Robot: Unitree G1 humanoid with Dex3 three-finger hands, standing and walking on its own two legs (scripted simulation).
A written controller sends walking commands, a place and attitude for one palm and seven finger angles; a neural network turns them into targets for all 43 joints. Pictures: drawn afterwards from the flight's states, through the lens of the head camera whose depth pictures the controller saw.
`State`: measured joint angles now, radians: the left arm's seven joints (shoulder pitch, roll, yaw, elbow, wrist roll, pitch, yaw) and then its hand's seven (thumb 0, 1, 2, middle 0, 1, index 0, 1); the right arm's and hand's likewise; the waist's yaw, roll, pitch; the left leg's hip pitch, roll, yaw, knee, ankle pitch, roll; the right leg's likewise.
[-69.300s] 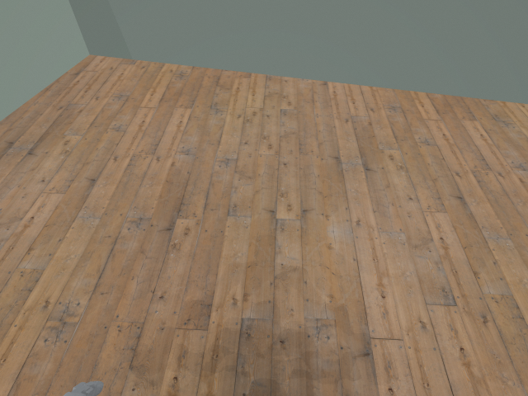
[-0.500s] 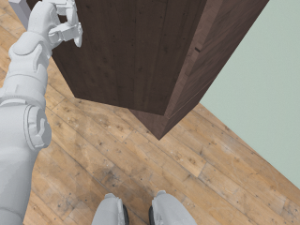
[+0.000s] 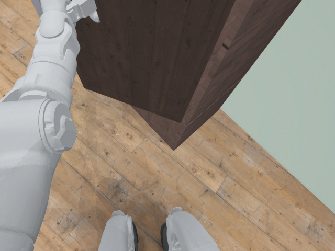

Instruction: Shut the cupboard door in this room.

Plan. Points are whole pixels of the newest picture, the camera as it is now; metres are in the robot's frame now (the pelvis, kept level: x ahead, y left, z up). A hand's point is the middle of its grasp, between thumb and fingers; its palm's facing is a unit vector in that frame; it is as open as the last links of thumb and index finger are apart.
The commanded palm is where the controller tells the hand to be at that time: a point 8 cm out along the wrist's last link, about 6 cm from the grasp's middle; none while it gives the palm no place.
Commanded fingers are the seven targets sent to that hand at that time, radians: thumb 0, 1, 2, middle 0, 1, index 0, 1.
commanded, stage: pull the fist back off the door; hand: left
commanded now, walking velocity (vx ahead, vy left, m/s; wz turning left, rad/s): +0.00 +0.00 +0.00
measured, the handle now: out of the picture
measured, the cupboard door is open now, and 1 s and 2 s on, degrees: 28 26 26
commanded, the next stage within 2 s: draw the hand back to the body in 0.72 s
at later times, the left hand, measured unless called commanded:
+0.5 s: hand (99, 25) +0.54 +0.07 +0.14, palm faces +0.05 -1.00 -0.01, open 3.1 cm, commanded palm +0.50 +0.11 +0.14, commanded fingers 0.00 0.90 0.90 -1.30 -1.50 -1.30 -1.50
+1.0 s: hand (85, 43) +0.49 +0.09 +0.16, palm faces +0.06 -1.00 -0.02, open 3.1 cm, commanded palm +0.44 +0.14 +0.16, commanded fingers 0.00 0.90 0.90 -1.30 -1.50 -1.30 -1.50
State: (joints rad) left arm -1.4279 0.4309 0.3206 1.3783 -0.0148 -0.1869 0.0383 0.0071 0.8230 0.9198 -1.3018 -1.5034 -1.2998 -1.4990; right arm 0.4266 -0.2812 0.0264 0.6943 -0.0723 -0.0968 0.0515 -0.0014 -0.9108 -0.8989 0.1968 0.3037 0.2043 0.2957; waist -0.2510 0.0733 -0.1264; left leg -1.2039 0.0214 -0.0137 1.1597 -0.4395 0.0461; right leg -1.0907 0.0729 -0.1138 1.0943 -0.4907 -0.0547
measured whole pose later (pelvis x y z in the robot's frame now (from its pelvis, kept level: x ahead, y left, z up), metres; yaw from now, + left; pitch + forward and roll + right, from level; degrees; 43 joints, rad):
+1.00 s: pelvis +0.02 -0.02 +0.05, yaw +0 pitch +14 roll +0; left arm -0.79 0.20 0.22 1.01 -0.08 -0.39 0.05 0.02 0.90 0.90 -1.30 -1.50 -1.30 -1.50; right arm 0.34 -0.25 0.00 0.64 0.01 0.02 0.06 0.00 -0.91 -0.90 0.19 0.30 0.20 0.30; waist -0.10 0.05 -0.13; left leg -0.76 0.01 0.05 0.90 -0.39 0.03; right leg -0.70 0.07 -0.04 0.90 -0.45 -0.07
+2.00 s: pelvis +0.04 +0.02 +0.10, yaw +2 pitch -4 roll -1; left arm 0.42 0.36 0.28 -0.34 -0.10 0.00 0.09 0.01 0.89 0.90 -0.50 -0.62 -0.50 -0.62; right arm 0.20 -0.24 0.05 0.61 0.03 0.01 -0.05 0.01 -0.91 -0.90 0.20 0.30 0.21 0.30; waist 0.06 0.08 0.01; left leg -0.13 -0.05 0.04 0.42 -0.22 0.07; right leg -0.04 0.02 -0.03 0.37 -0.26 -0.02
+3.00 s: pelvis +0.01 +0.03 +0.09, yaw +0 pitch +1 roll -1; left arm 0.56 0.46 0.41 -0.45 -0.09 -0.14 0.12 0.01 0.89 0.90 -0.21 -0.31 -0.21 -0.30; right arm 0.18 -0.25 -0.01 0.55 0.03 0.06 -0.09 0.01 -0.91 -0.90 0.20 0.30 0.20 0.30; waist 0.00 0.05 -0.02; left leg -0.33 -0.04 0.08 0.54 -0.23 0.09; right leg -0.26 0.03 0.01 0.51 -0.27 0.00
